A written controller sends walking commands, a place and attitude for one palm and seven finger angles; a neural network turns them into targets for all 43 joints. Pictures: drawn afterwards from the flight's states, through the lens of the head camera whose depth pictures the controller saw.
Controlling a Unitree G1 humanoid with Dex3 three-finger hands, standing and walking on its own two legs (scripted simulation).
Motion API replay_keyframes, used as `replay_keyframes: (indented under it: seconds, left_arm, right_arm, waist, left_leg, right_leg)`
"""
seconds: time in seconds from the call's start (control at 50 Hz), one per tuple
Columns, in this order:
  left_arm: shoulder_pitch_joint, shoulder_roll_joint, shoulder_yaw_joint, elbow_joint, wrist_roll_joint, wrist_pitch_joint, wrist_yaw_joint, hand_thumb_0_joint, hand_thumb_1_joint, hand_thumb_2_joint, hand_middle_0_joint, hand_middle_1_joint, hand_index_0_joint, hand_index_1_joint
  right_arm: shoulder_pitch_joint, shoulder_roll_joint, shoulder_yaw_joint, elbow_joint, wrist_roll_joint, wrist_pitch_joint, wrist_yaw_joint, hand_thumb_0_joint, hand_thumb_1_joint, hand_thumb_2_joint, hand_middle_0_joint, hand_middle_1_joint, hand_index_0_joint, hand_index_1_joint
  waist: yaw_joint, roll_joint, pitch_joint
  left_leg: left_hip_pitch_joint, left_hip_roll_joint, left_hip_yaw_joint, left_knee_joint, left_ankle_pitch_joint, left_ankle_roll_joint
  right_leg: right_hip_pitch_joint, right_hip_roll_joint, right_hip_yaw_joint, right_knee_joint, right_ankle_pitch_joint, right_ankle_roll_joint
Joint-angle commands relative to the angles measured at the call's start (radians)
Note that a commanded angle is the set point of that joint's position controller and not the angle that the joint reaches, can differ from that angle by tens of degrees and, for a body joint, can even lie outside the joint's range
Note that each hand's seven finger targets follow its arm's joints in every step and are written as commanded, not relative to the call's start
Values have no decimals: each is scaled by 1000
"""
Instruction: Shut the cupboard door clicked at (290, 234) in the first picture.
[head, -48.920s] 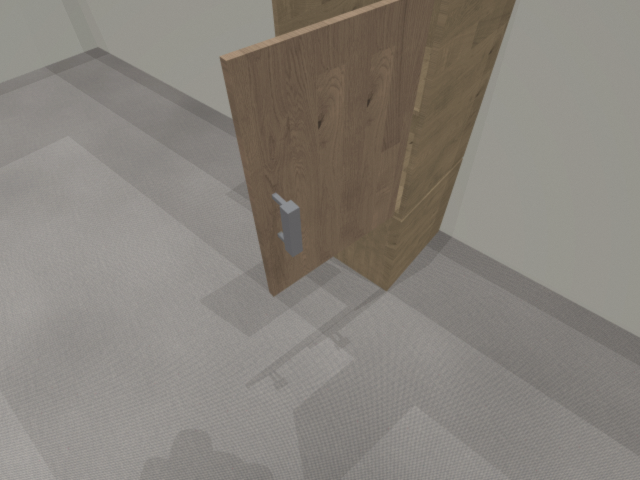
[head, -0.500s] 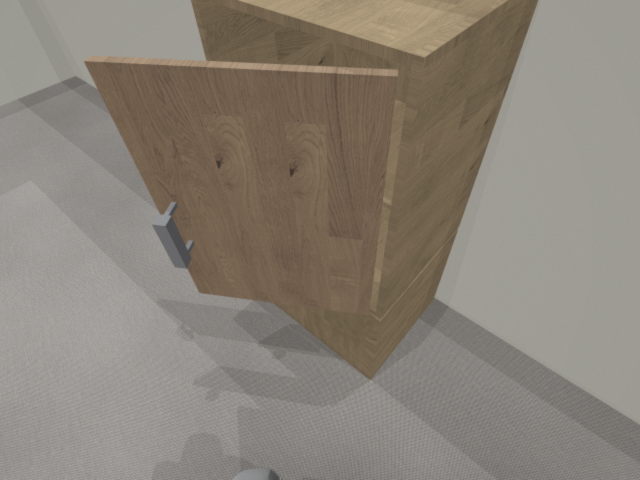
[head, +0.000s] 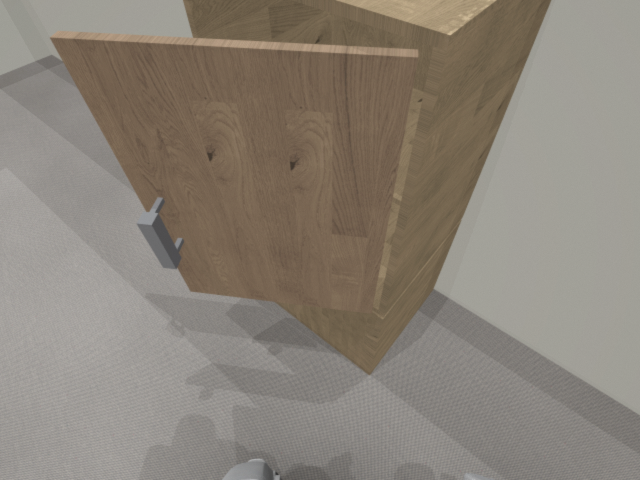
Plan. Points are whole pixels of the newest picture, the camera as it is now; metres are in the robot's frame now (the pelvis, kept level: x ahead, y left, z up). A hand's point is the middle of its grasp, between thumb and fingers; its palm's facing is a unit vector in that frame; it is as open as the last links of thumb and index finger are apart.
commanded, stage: come to a stop and stand still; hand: left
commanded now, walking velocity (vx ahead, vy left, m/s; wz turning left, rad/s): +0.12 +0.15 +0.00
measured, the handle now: (165, 232) +0.50 +0.33 -0.07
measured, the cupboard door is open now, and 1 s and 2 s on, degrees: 31 31 31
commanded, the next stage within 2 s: look again from close up in 0.40 s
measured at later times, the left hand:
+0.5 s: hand out of the picture +0.03 +0.18 -0.16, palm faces +0.00 -0.98 -0.21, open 7.3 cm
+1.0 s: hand out of the picture +0.02 +0.19 -0.15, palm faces +0.01 -0.98 -0.20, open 7.4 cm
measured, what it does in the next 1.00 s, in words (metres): steps on the spot: left foot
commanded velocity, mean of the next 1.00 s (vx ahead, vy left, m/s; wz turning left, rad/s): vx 0.01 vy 0.02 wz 0.00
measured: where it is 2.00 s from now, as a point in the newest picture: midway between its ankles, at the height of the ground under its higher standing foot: outside the picture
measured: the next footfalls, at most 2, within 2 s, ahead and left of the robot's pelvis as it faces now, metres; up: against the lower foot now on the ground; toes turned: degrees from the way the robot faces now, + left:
left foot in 0.22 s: +0.04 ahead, +0.12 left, +0.00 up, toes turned +3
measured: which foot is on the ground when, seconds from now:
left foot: down 0.00-0.00, up 0.02-0.20, down 0.22-1.00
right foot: down 0.00-1.00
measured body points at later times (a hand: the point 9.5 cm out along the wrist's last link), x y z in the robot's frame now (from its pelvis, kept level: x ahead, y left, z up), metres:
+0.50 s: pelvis +0.01 +0.00 +0.01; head +0.03 +0.00 +0.46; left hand +0.03 +0.23 -0.14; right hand +0.00 -0.21 -0.15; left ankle +0.00 +0.12 -0.72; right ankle +0.00 -0.11 -0.72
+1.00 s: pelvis +0.02 +0.02 +0.02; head +0.03 +0.01 +0.47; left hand +0.02 +0.24 -0.14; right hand +0.03 -0.21 -0.14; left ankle +0.00 +0.12 -0.72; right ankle +0.00 -0.11 -0.72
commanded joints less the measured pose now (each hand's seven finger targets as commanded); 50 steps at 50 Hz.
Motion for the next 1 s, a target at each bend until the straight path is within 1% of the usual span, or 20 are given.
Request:
replay_keyframes:
  seconds: [0.0,0.02,0.06,0.12,0.14,0.18,0.22,0.26,0.28,0.3,0.32,0.34,0.36,0.4,0.46,0.48,0.52,0.56,0.62,0.98]
  left_arm:
    - [14,138,4,-40,13,-18,9,0,900,900,-200,-300,-200,-300]
    - [-17,122,4,-33,9,-31,12,0,900,900,-200,-300,-200,-300]
    - [-49,93,-4,-15,3,-39,10,0,900,900,-200,-300,-200,-300]
    - [0,83,-9,19,-5,-45,9,0,900,900,-200,-300,-200,-300]
    - [10,81,-11,35,-10,-46,10,0,900,900,-200,-300,-200,-300]
    - [33,43,-21,62,-22,-48,12,0,900,900,-200,-300,-200,-300]
    - [41,23,-25,82,-22,-43,15,0,900,900,-200,-300,-200,-300]
    - [28,37,-24,103,-24,-35,15,0,900,900,-200,-300,-200,-300]
    - [28,36,-28,113,-26,-34,15,0,900,900,-200,-300,-200,-300]
    - [161,64,-37,152,-17,-68,61,0,900,900,-200,-300,-200,-300]
    - [83,106,-45,96,-16,-80,50,0,900,900,-200,-300,-200,-300]
    - [30,91,-51,71,-10,-79,42,0,900,900,-200,-300,-200,-300]
    - [-3,91,-48,55,-12,-83,38,0,900,900,-200,-300,-200,-300]
    - [17,61,-53,53,-22,-81,33,0,900,900,-200,-300,-200,-300]
    - [36,42,-62,65,-19,-63,25,0,900,900,-200,-300,-200,-300]
    - [49,34,-65,70,-19,-61,24,0,900,900,-200,-300,-200,-300]
    - [54,29,-70,74,-20,-56,22,0,900,900,-200,-300,-200,-300]
    - [54,26,-70,76,-19,-52,21,0,900,900,-200,-300,-200,-300]
    - [63,26,-72,82,-19,-52,21,0,900,900,-200,-300,-200,-300]
    - [66,45,-67,121,-17,-55,23,0,900,900,-200,-300,-200,-300]
  right_arm:
    - [29,-76,-26,-66,10,7,22,0,-900,-900,200,300,200,300]
    - [33,-78,-24,-51,6,0,19,0,-900,-900,200,300,200,300]
    - [106,-90,-22,-5,8,-16,19,0,-900,-900,200,300,200,300]
    - [145,-63,-2,33,11,-36,13,0,-900,-900,200,300,200,300]
    - [165,-60,3,49,12,-43,9,0,-900,-900,200,300,200,300]
    - [198,-81,15,88,9,-65,0,0,-900,-900,200,300,200,300]
    - [201,-88,21,110,8,-67,-14,0,-900,-900,200,300,200,300]
    - [214,-79,25,139,13,-69,-19,0,-900,-900,200,300,200,300]
    - [216,-75,28,145,12,-68,-20,0,-900,-900,200,300,200,300]
    - [102,-113,18,65,27,-86,-5,0,-900,-900,200,300,200,300]
    - [184,-63,22,33,21,-66,2,0,-900,-900,200,300,200,300]
    - [227,-55,21,48,15,-60,7,0,-900,-900,200,300,200,300]
    - [274,-37,25,57,9,-65,12,0,-900,-900,200,300,200,300]
    - [302,-64,30,55,8,-77,9,0,-900,-900,200,300,200,300]
    - [269,-77,35,45,9,-88,3,0,-900,-900,200,300,200,300]
    - [267,-84,37,44,10,-90,1,0,-900,-900,200,300,200,300]
    - [265,-94,38,45,12,-89,-1,0,-900,-900,200,300,200,300]
    - [268,-93,38,57,12,-90,-2,0,-900,-900,200,300,200,300]
    - [265,-99,39,68,13,-91,-2,0,-900,-900,200,300,200,300]
    - [220,-113,36,124,16,-96,-12,0,-900,-900,200,300,200,300]
  waist:
    - [-20,-191,-12]
    - [-29,-232,16]
    - [-52,-184,-6]
    - [-31,-137,-36]
    - [-33,-122,-50]
    - [-20,-28,-77]
    - [-10,-41,-76]
    - [-10,82,-87]
    - [-10,77,-95]
    - [41,-31,-38]
    - [-38,-45,-62]
    - [-59,-7,-58]
    - [-79,44,-86]
    - [-63,41,-69]
    - [-36,81,-4]
    - [-29,54,-4]
    - [-29,-6,9]
    - [-30,21,28]
    - [-28,-18,19]
    - [-28,-10,-25]
  left_leg:
    - [26,-77,-108,254,-293,31]
    - [-12,-62,-132,276,-241,39]
    - [37,-51,-109,230,-192,32]
    - [119,-66,-79,-23,-145,22]
    - [176,-68,-84,-130,-62,24]
    - [279,-7,-143,-227,260,44]
    - [270,12,-140,-217,254,44]
    - [275,6,-134,-230,320,44]
    - [274,7,-138,-241,295,43]
    - [193,6,-75,-5,136,20]
    - [146,-39,-96,4,-183,28]
    - [189,-36,-85,-1,-175,25]
    - [243,-48,-83,-73,-70,28]
    - [202,-12,-125,-140,34,51]
    - [138,3,-168,-207,58,72]
    - [138,4,-173,-214,63,76]
    - [140,0,-174,-233,14,77]
    - [142,1,-179,-258,4,82]
    - [164,-3,-173,-262,16,82]
    - [269,0,-136,-240,204,74]
  right_leg:
    - [-170,-301,388,-517,-260,-141]
    - [-127,-267,369,-487,-143,-137]
    - [-43,-228,235,-406,90,-135]
    - [83,-198,179,-312,336,-118]
    - [101,-188,165,-281,389,-97]
    - [115,-110,102,-224,467,-35]
    - [150,-85,91,-262,438,-21]
    - [203,-84,70,-245,468,-21]
    - [216,-84,71,-256,448,-22]
    - [160,-162,154,-280,815,12]
    - [136,-231,224,-319,552,-45]
    - [44,-208,192,-338,295,-87]
    - [40,-173,152,-289,318,-93]
    - [70,-98,111,-234,276,-56]
    - [91,-57,78,-203,213,-35]
    - [102,-53,78,-197,213,-31]
    - [92,-53,78,-205,182,-24]
    - [82,-51,73,-205,175,-21]
    - [84,-56,76,-208,195,-16]
    - [117,-80,84,-219,379,-10]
